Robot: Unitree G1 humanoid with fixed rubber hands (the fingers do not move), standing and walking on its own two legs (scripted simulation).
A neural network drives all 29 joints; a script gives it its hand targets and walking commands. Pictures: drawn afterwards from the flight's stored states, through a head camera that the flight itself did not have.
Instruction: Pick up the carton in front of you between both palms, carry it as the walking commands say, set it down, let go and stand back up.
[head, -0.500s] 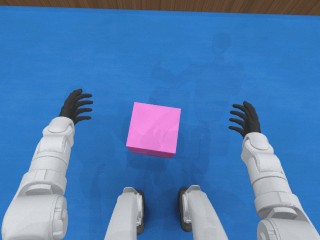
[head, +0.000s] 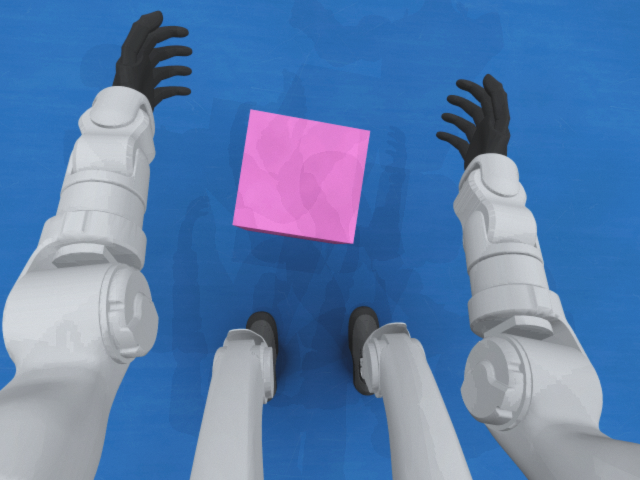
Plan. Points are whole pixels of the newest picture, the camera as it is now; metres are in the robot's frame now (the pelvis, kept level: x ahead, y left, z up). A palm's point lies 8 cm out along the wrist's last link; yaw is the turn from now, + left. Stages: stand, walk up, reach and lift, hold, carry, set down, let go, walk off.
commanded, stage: reach and lift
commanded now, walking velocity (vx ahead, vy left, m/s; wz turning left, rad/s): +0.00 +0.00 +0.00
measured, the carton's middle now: (299, 187) +0.49 +0.01 -0.50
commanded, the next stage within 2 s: none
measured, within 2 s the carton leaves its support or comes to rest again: leaves its support in 1.52 s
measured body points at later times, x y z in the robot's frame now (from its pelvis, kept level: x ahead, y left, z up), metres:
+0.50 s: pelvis -0.05 -0.02 -0.20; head +0.31 +0.01 +0.06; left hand +0.52 +0.20 -0.37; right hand +0.47 -0.19 -0.37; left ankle +0.07 +0.10 -0.59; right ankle +0.08 -0.15 -0.59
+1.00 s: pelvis -0.04 -0.01 -0.25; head +0.32 +0.03 +0.00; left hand +0.52 +0.18 -0.44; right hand +0.48 -0.17 -0.43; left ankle +0.07 +0.10 -0.59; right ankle +0.08 -0.15 -0.59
